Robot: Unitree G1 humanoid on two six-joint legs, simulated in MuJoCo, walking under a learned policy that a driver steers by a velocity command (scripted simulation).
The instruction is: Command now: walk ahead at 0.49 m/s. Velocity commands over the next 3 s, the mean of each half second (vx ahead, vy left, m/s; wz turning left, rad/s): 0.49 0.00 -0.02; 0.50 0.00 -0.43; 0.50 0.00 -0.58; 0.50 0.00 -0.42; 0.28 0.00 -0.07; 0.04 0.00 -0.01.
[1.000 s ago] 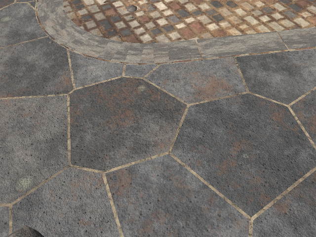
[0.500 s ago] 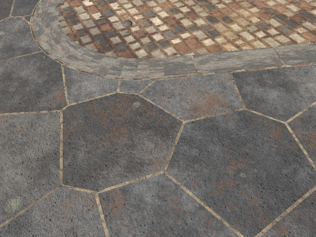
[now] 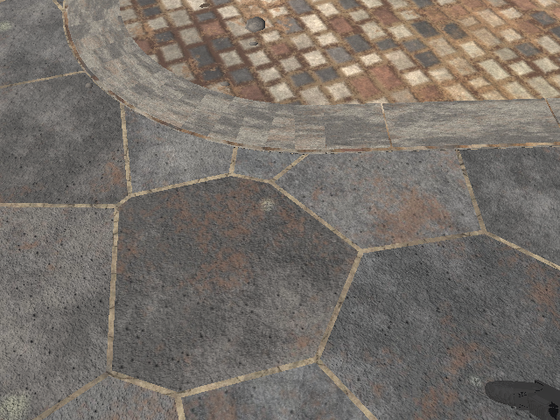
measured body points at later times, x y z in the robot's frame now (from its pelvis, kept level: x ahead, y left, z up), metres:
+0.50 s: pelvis +0.28 -0.04 +0.00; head +0.32 -0.05 +0.45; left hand +0.51 +0.19 -0.07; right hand +0.28 -0.33 -0.13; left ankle +0.11 +0.09 -0.70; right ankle +0.40 -0.14 -0.72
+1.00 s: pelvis +0.57 -0.04 +0.01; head +0.59 -0.05 +0.45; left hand +0.65 +0.24 -0.11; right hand +0.74 -0.33 -0.06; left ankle +0.70 +0.05 -0.72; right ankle +0.40 -0.14 -0.71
